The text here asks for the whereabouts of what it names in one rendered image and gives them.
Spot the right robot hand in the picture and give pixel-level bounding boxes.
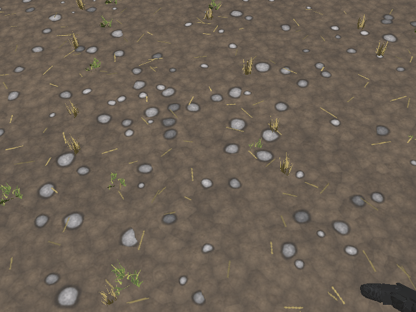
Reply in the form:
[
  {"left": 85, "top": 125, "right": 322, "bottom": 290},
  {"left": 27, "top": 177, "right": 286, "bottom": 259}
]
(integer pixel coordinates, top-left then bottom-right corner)
[{"left": 360, "top": 283, "right": 416, "bottom": 312}]

